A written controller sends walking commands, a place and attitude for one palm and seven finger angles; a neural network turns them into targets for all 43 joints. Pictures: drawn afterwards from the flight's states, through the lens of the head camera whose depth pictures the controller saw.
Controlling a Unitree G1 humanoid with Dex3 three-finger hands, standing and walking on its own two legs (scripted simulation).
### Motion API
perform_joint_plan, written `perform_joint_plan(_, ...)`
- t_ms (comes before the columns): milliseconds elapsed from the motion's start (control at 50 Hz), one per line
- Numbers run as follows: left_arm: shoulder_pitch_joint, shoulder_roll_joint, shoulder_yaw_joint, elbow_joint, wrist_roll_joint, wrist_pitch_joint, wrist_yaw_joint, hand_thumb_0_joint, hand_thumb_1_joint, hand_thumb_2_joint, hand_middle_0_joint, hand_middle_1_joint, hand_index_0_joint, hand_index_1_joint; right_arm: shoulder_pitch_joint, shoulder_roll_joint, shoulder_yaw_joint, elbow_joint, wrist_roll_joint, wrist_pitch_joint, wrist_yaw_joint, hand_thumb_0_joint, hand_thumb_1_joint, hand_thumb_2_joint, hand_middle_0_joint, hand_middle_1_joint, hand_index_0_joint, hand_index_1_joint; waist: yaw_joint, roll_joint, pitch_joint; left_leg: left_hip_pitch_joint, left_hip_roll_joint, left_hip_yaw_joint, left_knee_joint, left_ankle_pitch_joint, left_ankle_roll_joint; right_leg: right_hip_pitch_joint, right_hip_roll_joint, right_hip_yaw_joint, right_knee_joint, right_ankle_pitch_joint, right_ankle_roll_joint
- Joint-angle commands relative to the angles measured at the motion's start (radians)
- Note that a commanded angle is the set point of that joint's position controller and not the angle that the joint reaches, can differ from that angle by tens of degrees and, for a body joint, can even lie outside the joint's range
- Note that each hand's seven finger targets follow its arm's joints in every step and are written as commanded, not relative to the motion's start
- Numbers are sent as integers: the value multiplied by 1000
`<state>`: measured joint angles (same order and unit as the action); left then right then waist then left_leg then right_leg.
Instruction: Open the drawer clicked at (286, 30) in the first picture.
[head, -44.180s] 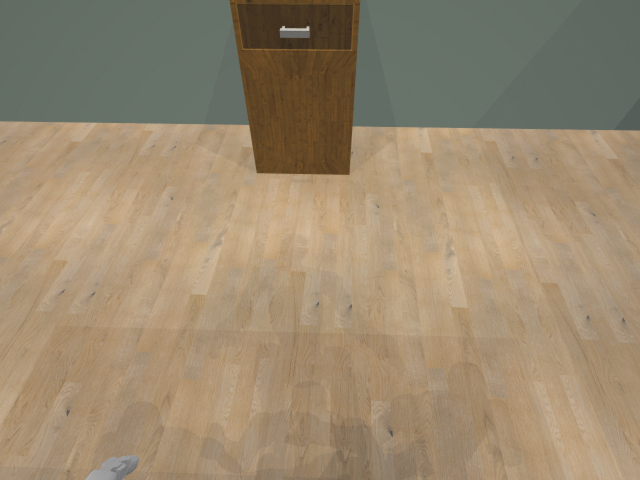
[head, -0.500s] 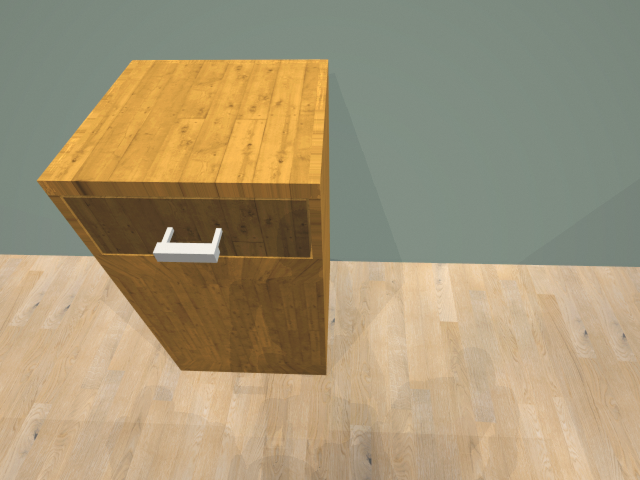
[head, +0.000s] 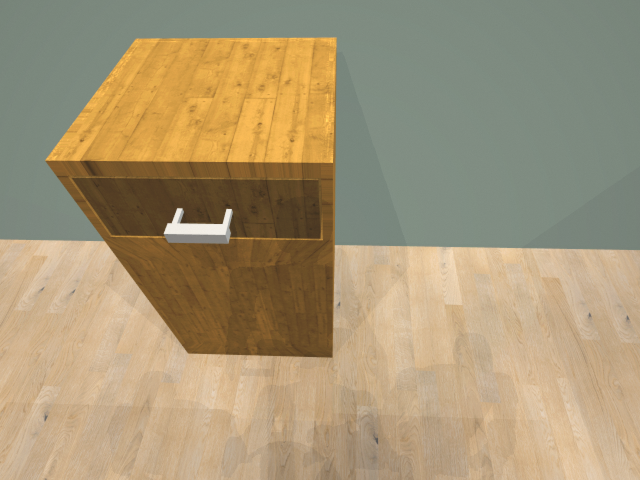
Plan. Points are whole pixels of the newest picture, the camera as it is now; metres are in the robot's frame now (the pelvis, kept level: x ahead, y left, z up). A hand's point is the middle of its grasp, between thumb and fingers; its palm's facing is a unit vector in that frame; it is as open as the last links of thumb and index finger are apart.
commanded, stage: shuffle to correct the standing spot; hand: left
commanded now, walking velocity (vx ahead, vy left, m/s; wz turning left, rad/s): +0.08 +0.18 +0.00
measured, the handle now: (200, 223) +0.52 +0.27 -0.06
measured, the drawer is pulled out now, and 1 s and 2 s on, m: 0.00 0.00 0.00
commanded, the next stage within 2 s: come to a stop and stand still in 0.10 s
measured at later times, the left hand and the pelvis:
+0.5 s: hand out of the picture -0.02 +0.29 -0.18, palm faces +0.07 -0.96 -0.27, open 7.4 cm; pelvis +0.00 +0.09 -0.01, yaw +1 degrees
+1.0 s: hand out of the picture +0.03 +0.33 -0.17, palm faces +0.00 -0.98 -0.17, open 7.3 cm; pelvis +0.01 +0.16 +0.01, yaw +0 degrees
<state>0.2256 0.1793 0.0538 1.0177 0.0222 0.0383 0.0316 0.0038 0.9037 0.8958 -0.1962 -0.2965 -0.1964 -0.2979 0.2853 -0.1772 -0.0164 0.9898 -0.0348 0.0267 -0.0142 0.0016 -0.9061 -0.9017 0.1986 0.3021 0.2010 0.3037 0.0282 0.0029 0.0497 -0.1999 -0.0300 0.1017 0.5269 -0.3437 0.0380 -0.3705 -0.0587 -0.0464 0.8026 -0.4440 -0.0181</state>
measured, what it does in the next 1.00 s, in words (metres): steps to the left: right foot, then left foot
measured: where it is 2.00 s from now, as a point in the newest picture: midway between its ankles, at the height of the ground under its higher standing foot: outside the picture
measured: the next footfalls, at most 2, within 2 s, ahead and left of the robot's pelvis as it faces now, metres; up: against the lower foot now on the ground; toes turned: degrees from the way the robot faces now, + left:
right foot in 0.04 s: +0.02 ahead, -0.10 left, +0.00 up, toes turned -6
left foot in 0.44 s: +0.09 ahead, +0.21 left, +0.00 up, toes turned +4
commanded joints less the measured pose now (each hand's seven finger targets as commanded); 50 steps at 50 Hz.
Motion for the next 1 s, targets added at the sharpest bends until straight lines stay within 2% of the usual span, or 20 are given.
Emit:
perform_joint_plan(0,145,45,4,-19,4,-40,7,0,900,900,-200,-300,-200,-300,13,-129,-27,-68,12,-17,-7,0,-900,-900,200,300,200,300,49,33,-44,-61,181,-138,-18,405,91,180,-19,-22,-291,215,-3)
perform_joint_plan(40,235,187,32,0,12,-63,17,0,900,900,-200,-300,-200,-300,18,-69,-27,-99,21,-22,1,0,-900,-900,200,300,200,300,57,-320,-73,-372,2,-25,287,-147,-25,421,-396,436,-434,658,-155)
perform_joint_plan(60,264,192,29,-1,6,-66,18,0,900,900,-200,-300,-200,-300,-4,-93,-33,-102,14,-13,-3,0,-900,-900,200,300,200,300,65,-220,-70,-378,23,-117,437,-245,-37,370,-459,447,-460,740,-229)
perform_joint_plan(100,196,150,34,-9,9,-71,27,0,900,900,-200,-300,-200,-300,-31,-89,-35,-85,9,-5,4,0,-900,-900,200,300,200,300,42,-275,-40,-434,55,-139,562,-165,-50,355,-375,354,-442,800,-217)
perform_joint_plan(200,101,160,34,-50,19,-70,11,0,900,900,-200,-300,-200,-300,-42,-52,-30,-71,20,7,32,0,-900,-900,200,300,200,300,-5,-179,-17,-300,61,-65,455,-9,-75,176,-260,120,-485,551,-143)
perform_joint_plan(220,260,154,-2,-22,5,-95,46,0,900,900,-200,-300,-200,-300,-159,-33,-3,-187,11,-18,27,0,-900,-900,200,300,200,300,20,-162,-76,-377,-19,-38,539,-216,-78,364,-269,314,-423,1286,-120)
perform_joint_plan(240,226,210,10,-49,9,-113,39,0,900,900,-200,-300,-200,-300,-120,-52,-20,-199,13,-15,36,0,-900,-900,200,300,200,300,-13,-58,-118,-416,43,-85,521,-97,-51,457,-302,212,-320,1291,-121)
perform_joint_plan(280,228,224,10,-42,11,-107,32,0,900,900,-200,-300,-200,-300,-155,-46,-17,-220,37,-11,38,0,-900,-900,200,300,200,300,-12,-30,-150,-346,26,-46,359,-54,-46,422,-257,137,-349,1066,-125)
perform_joint_plan(360,103,186,-1,-91,10,-59,18,0,900,900,-200,-300,-200,-300,-31,-85,-20,-195,32,-12,30,0,-900,-900,200,300,200,300,-64,-254,-27,-29,11,-4,65,69,-38,82,-166,41,-400,277,-51)
perform_joint_plan(400,108,129,-13,-113,12,-25,14,0,900,900,-200,-300,-200,-300,94,-176,-39,-165,20,-17,23,0,-900,-900,200,300,200,300,-97,-17,-12,102,104,-123,-40,5,-23,-91,-73,-4,-237,-62,-11)
perform_joint_plan(420,136,92,-14,-125,0,-16,5,0,900,900,-200,-300,-200,-300,111,-258,-59,-174,6,-19,19,0,-900,-900,200,300,200,300,-90,235,-10,47,267,-392,-189,-89,60,-153,36,-67,-59,-175,33)
perform_joint_plan(440,153,83,-16,-144,-2,-15,5,0,900,900,-200,-300,-200,-300,91,-279,-65,-191,5,-11,12,0,-900,-900,200,300,200,300,-80,260,17,-71,318,-496,-308,-220,132,-135,60,-22,59,-187,28)
perform_joint_plan(460,168,78,-12,-154,-4,-22,1,0,900,900,-200,-300,-200,-300,14,-257,-56,-210,1,-5,9,0,-900,-900,200,300,200,300,-39,192,67,-179,291,-421,-312,-253,143,-91,28,-6,87,-117,13)
perform_joint_plan(500,201,76,-15,-100,6,-14,-1,0,900,900,-200,-300,-200,-300,-97,-192,-34,-207,0,-6,12,0,-900,-900,200,300,200,300,5,338,62,-325,215,-403,-354,-375,110,-4,38,1,170,-68,-7)
perform_joint_plan(640,258,72,-29,-61,5,-44,5,0,900,900,-200,-300,-200,-300,-51,-120,-14,-161,12,-13,6,0,-900,-900,200,300,200,300,21,-91,-16,-306,171,-287,-227,-217,83,233,20,91,-352,30,-31)
perform_joint_plan(680,196,118,-34,-85,6,-56,5,0,900,900,-200,-300,-200,-300,-13,-77,-4,-146,23,-9,8,0,-900,-900,200,300,200,300,-30,-212,26,-212,41,-139,-36,-45,4,55,-176,382,-590,-213,-127)
perform_joint_plan(720,58,117,-34,-110,-3,-73,12,0,900,900,-200,-300,-200,-300,35,-63,1,-98,13,-13,10,0,-900,-900,200,300,200,300,-79,-264,18,-76,47,-124,38,73,-1,-39,-173,324,-590,17,-145)
perform_joint_plan(800,99,83,-49,-77,-10,-75,7,0,900,900,-200,-300,-200,-300,77,-87,16,-38,23,-52,1,0,-900,-900,200,300,200,300,-53,-6,-21,21,118,-194,-157,266,19,51,-27,135,-421,206,-43)
perform_joint_plan(840,137,85,-46,-47,-14,-54,8,0,900,900,-200,-300,-200,-300,59,-103,21,-22,17,-53,-5,0,-900,-900,200,300,200,300,-31,90,-13,-54,162,-256,-259,89,39,118,-5,96,-393,106,-35)
perform_joint_plan(980,163,60,-52,21,-5,-40,1,0,900,900,-200,-300,-200,-300,76,-102,19,22,23,-57,-24,0,-900,-900,200,300,200,300,-12,67,-36,-4,195,-330,-339,42,70,114,10,61,-355,106,-27)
